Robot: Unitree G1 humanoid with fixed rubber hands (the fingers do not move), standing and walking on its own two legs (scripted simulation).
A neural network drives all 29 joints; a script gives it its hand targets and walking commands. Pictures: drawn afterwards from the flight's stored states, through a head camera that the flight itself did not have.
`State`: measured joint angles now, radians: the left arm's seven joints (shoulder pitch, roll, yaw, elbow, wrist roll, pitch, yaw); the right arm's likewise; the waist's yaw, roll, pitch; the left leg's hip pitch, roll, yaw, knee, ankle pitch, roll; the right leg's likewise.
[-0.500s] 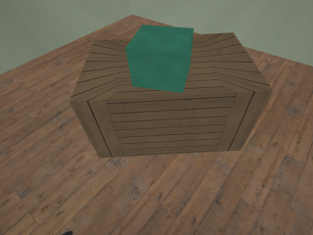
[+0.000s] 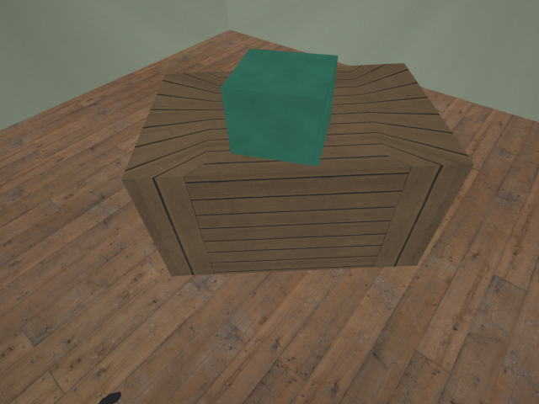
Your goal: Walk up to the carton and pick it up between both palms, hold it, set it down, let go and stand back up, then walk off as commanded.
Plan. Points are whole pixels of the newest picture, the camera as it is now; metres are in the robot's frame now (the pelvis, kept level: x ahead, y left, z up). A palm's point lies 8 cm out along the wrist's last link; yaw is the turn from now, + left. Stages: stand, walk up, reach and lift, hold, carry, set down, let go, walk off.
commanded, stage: stand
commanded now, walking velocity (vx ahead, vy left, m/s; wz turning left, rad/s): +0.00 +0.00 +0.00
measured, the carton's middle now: (283, 105) +0.98 +0.02 -0.08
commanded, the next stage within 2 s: none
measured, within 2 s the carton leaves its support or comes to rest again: neither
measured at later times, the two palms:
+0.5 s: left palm out of the picture +0.10 +0.29 -0.11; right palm out of the picture +0.07 -0.30 -0.12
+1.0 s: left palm out of the picture +0.10 +0.30 -0.11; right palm out of the picture +0.08 -0.30 -0.12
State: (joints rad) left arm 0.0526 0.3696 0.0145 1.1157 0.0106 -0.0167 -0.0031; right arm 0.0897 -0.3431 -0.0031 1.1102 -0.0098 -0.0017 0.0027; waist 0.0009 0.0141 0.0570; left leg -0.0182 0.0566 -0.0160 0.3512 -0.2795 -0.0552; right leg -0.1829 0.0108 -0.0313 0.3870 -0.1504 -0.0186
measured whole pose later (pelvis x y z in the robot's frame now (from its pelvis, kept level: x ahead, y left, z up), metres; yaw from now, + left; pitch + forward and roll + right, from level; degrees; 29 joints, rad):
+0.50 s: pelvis +0.00 +0.00 +0.00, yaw +0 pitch -3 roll +0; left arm 0.07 0.35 0.01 1.11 0.01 -0.02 0.00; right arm 0.11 -0.36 -0.01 1.11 -0.01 0.00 0.01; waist -0.01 0.01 0.07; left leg -0.02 0.07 -0.01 0.36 -0.29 -0.06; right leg -0.19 0.02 -0.03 0.38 -0.15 -0.02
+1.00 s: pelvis +0.01 +0.00 +0.00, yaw +0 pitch -3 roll +0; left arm 0.07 0.36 0.02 1.11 0.01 -0.02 0.00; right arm 0.11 -0.36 -0.02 1.10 -0.01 0.00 0.00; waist 0.00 0.01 0.06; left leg 0.00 0.06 0.00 0.33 -0.28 -0.05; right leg -0.17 0.01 -0.02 0.37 -0.15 -0.01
